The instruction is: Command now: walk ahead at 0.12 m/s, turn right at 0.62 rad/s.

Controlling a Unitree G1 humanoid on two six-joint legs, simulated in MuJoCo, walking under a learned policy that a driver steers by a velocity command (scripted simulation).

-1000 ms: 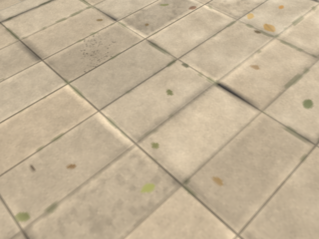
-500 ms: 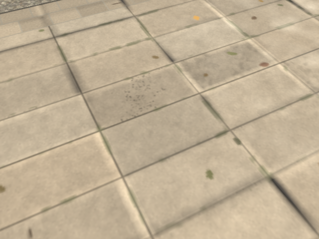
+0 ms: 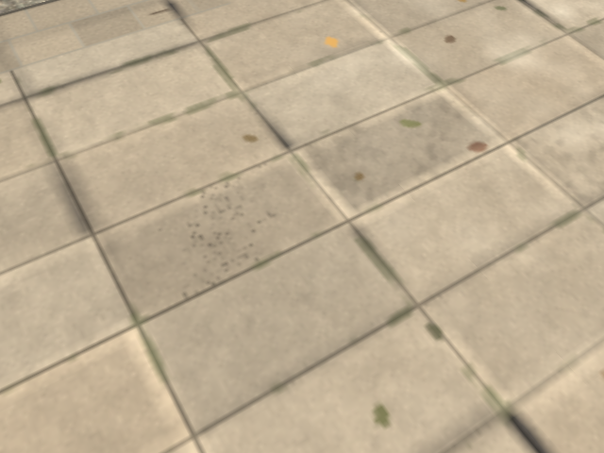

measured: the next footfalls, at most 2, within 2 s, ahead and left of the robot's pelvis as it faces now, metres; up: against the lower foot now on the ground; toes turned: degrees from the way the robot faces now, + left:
right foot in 0.24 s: +0.05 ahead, -0.14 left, +0.00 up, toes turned -20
left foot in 0.86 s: +0.34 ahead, +0.10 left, +0.00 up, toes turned -3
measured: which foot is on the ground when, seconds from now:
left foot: down 0.00-0.24, up 0.26-0.84, down 0.86-1.00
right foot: up 0.00-0.22, down 0.24-0.86, up 0.88-1.00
